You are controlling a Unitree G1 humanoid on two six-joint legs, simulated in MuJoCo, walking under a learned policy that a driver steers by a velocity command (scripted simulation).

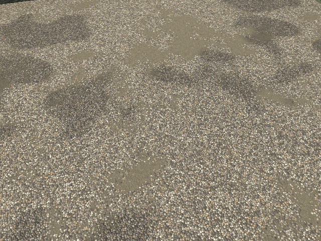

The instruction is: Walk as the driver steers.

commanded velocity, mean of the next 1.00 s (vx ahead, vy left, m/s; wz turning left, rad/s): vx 0.24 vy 0.00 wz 0.00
